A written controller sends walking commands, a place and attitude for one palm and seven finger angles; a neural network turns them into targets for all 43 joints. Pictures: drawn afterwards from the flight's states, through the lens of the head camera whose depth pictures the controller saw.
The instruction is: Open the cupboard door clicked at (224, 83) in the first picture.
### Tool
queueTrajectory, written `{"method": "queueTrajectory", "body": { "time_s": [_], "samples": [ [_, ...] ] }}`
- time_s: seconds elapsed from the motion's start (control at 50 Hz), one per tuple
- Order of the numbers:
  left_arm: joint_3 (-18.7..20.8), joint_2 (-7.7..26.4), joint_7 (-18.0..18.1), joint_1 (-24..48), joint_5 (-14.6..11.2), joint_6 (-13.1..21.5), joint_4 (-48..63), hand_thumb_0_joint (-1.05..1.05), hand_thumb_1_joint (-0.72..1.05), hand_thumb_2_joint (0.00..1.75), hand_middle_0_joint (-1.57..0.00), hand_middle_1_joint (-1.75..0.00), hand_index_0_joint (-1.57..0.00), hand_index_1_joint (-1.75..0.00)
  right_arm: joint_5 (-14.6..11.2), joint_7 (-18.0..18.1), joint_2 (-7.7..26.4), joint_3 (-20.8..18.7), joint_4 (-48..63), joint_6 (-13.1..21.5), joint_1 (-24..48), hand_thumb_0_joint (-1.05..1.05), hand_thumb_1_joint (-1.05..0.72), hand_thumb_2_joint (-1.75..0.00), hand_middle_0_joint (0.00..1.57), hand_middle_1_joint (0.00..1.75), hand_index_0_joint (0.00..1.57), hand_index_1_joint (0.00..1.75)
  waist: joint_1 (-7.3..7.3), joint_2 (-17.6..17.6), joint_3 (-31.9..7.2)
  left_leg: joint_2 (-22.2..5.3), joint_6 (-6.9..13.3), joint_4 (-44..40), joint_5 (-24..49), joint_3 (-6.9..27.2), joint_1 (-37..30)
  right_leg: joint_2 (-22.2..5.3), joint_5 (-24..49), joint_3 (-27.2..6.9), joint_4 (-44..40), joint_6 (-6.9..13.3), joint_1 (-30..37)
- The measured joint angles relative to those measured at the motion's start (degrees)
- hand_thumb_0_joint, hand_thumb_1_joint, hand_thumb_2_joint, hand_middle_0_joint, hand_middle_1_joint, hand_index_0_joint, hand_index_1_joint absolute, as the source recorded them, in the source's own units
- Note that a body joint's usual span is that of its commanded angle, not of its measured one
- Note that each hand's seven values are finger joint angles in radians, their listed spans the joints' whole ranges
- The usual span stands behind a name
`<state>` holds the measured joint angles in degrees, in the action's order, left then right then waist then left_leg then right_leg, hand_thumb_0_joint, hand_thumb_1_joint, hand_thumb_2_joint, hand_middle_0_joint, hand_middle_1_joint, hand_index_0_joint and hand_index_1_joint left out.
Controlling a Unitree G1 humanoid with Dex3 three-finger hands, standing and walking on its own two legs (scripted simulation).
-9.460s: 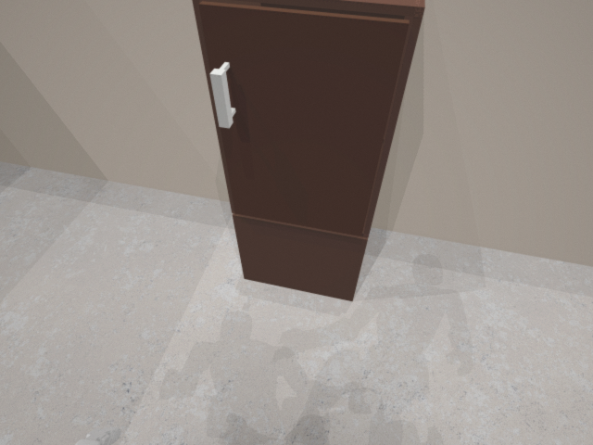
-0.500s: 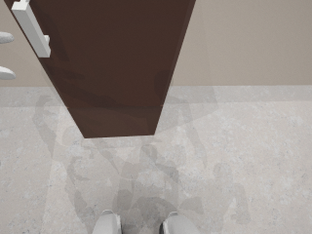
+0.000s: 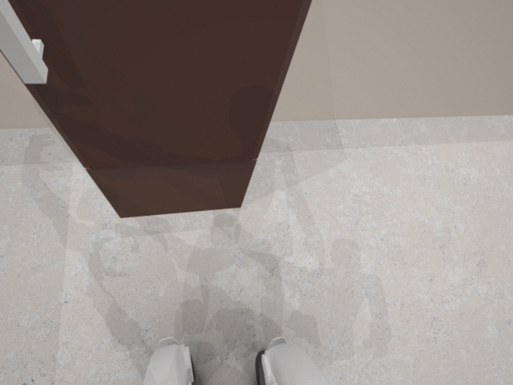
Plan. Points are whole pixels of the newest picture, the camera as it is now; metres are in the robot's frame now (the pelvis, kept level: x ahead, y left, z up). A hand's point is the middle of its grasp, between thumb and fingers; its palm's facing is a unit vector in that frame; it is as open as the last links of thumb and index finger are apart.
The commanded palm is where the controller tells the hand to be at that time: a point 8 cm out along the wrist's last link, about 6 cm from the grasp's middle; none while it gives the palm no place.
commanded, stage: move the hooked fingers beside the handle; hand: left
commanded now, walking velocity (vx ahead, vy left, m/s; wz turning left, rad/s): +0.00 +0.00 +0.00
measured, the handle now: (13, 22) +0.57 +0.24 +0.13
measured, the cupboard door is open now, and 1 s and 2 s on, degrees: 0 0 0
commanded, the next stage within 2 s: slide the fingers in behind the handle in 0.82 s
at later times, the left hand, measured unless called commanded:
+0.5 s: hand out of the picture +0.51 +0.31 +0.14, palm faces +0.04 -1.00 +0.00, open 14.0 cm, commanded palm +0.50 +0.35 +0.13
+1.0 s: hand out of the picture +0.52 +0.31 +0.13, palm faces +0.04 -1.00 -0.01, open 14.0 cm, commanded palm +0.51 +0.34 +0.12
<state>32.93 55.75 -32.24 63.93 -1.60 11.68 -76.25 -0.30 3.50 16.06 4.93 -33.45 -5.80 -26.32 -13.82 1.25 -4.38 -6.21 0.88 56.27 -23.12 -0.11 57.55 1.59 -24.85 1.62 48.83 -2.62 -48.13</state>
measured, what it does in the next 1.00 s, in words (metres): stands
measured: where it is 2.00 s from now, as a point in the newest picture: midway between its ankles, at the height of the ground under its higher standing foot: outside the picture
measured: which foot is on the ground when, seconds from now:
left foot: down 0.00-1.00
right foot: down 0.00-1.00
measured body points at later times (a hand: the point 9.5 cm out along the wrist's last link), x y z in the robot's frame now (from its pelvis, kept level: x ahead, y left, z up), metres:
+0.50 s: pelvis -0.01 +0.00 +0.00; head +0.13 +0.05 +0.43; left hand +0.50 +0.36 +0.14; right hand +0.00 -0.28 -0.09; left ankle +0.02 +0.10 -0.68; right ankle -0.03 -0.16 -0.68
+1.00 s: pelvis -0.01 +0.00 -0.01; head +0.15 +0.04 +0.41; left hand +0.51 +0.37 +0.14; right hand -0.05 -0.27 -0.09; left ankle +0.02 +0.10 -0.68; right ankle -0.03 -0.16 -0.68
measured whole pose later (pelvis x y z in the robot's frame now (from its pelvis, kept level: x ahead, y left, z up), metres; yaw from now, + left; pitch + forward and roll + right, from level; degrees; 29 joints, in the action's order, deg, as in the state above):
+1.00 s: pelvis -0.01 +0.00 -0.01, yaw +0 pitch +24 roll -6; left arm 31.0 57.4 -31.7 66.3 -1.6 12.4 -78.6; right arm -0.9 4.0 16.6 5.6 -33.8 -5.4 -26.1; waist -14.3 1.9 -3.9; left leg -6.6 0.5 58.6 -23.1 1.2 59.8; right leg 2.2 -25.1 2.5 51.2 -2.2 -50.1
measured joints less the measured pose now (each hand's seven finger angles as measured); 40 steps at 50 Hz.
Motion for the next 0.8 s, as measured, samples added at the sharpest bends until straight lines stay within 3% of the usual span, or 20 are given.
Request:
{"method": "queueTrajectory", "body": {
  "time_s": [0.38,0.8],
  "samples": [
    [-4.04,-4.53,0.61,-1.96,-2.45,0.64,1.34,-0.01,-0.5,0.3,-0.3,-1.2,-0.29,-1.2,-0.26,-0.64,0.48,-0.6,0.56,-0.17,2.39,0.0,-0.91,-0.9,0.21,0.3,0.2,0.3,1.98,-0.12,-0.71,0.75,-0.03,-0.34,0.02,1.04,-2.37,-0.48,-0.27,1.06,-0.67,0.08,3.08],
    [-3.43,-0.05,1.18,2.91,-0.55,1.2,-3.27,-0.01,-0.5,0.3,-0.3,-1.2,-0.3,-1.2,-0.65,0.76,0.86,0.75,-0.32,0.83,1.41,0.0,-0.91,-0.9,0.21,0.3,0.2,0.3,-0.04,0.62,0.57,-0.04,-0.43,1.63,0.51,1.42,1.17,0.32,-0.18,1.08,2.11,0.48,-0.94]
  ]
}}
